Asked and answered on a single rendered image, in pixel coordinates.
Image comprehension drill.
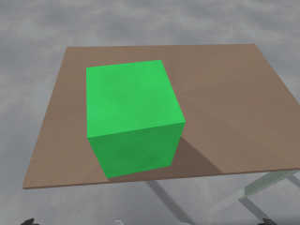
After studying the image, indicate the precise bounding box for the table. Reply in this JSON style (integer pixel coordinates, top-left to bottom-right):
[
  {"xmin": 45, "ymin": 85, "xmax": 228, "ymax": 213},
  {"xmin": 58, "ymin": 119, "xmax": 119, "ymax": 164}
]
[{"xmin": 22, "ymin": 43, "xmax": 300, "ymax": 200}]

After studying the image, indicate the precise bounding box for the carton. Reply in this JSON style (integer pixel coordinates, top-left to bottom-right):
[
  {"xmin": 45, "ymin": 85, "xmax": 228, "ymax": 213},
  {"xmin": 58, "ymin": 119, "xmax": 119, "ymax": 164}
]
[{"xmin": 86, "ymin": 60, "xmax": 186, "ymax": 178}]

